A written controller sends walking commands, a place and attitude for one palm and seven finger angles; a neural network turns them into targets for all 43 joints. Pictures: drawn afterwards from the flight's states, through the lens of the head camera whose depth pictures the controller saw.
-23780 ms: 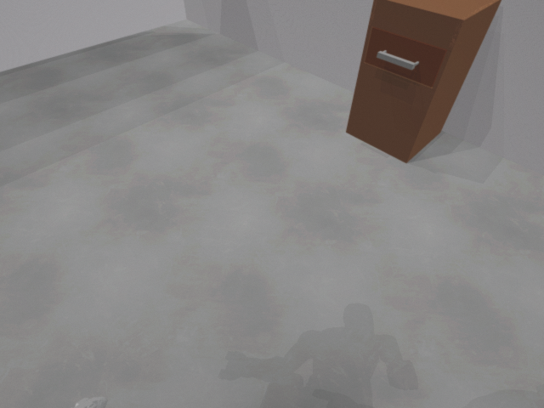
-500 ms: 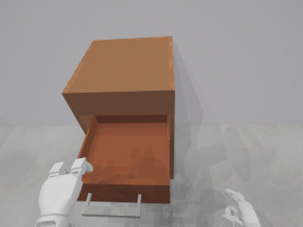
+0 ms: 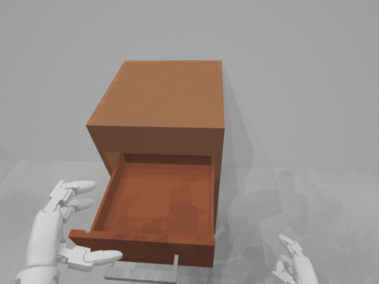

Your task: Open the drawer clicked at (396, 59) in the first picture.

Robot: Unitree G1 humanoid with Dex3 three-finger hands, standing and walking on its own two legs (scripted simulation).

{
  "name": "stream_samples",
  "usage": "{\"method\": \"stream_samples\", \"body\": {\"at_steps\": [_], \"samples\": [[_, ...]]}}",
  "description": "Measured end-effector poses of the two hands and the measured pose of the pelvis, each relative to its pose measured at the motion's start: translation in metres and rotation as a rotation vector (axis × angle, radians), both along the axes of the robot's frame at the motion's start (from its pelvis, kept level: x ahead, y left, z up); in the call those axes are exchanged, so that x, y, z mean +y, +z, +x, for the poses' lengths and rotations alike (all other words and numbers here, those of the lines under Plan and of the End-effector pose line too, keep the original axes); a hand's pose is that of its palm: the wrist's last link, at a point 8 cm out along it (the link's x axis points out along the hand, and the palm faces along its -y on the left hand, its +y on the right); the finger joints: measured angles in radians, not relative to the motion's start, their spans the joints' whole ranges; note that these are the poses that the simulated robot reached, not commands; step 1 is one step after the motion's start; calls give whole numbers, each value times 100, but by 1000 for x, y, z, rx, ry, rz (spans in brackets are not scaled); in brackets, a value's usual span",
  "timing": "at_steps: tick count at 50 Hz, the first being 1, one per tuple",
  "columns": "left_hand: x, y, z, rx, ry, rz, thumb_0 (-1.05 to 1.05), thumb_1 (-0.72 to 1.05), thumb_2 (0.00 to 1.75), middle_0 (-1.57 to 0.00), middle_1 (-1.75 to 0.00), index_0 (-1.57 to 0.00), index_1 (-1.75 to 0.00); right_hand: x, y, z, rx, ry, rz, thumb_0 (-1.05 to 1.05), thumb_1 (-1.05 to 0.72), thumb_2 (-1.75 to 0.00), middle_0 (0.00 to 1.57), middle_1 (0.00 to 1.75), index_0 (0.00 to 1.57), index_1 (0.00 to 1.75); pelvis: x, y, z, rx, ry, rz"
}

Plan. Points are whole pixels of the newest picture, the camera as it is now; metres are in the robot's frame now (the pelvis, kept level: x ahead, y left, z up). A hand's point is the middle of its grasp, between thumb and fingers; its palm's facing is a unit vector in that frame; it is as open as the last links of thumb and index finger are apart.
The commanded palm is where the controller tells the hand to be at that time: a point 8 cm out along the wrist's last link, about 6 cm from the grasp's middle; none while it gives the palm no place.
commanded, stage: draw the hand back to the body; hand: left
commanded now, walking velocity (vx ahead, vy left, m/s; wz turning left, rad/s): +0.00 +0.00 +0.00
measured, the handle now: (142, 266) +0.22 +0.17 -0.21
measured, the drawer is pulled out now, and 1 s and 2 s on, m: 0.30 0.30 0.30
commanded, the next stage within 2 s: step back with the hand held close in 0.72 s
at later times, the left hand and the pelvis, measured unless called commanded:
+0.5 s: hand (47, 208) +0.18 +0.23 +0.17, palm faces +0.40 -0.81 -0.42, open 8.8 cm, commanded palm +0.13 +0.27 +0.18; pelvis +0.00 -0.01 +0.01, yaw +0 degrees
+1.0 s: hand (49, 213) +0.18 +0.23 +0.17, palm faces +0.35 -0.80 -0.49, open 7.4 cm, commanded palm +0.12 +0.27 +0.18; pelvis -0.01 -0.01 +0.01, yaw -1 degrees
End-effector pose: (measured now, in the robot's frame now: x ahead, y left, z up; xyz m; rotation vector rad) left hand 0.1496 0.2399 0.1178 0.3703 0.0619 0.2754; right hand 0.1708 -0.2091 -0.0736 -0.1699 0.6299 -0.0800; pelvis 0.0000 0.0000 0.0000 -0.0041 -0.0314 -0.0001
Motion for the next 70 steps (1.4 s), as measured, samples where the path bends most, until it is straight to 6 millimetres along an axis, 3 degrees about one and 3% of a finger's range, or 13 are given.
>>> {"method": "stream_samples", "body": {"at_steps": [5, 23, 33, 47, 57, 70], "samples": [[12, 16, 1, -23, 20, 31, -1, -12, 46, -29, -96, -28, -96, -3, 0, 3, 15, 2, 1, 2, -90, -90, 20, 30, 20, 30, 0, 4, 3, 1, -3, 1], [29, 69, -7, -184, 73, 139, 0, 49, 73, -24, -56, -24, -56, -11, 10, 24, -17, 10, -8, 2, -90, -90, 20, 30, 20, 30, -5, 8, 4, -15, -1, 0], [24, 63, -11, -167, 69, 113, 1, 80, 86, -22, -36, -21, -36, -14, 9, 17, 0, 11, -4, 2, -90, -90, 20, 30, 20, 30, -9, 10, 0, -21, -4, 1], [26, 75, -14, -198, 50, 192, 1, 89, 90, -21, -30, -21, -30, -26, 5, -1, 49, -18, -11, 2, -90, -90, 20, 30, 20, 30, -11, 10, -11, 7, -6, -9], [25, 61, -11, -99, -57, 214, 1, 89, 90, -21, -30, -21, -30, -37, -1, -25, 134, -110, -38, 2, -90, -90, 20, 30, 20, 30, -1, 8, -23, 61, -21, -3], [40, 68, -40, -170, -52, 245, 1, 89, 90, -21, -30, -21, -30, -18, 3, -43, 103, -94, -46, 2, -90, -90, 20, 30, 20, 30, 8, 2, -51, 75, -10, -6]]}}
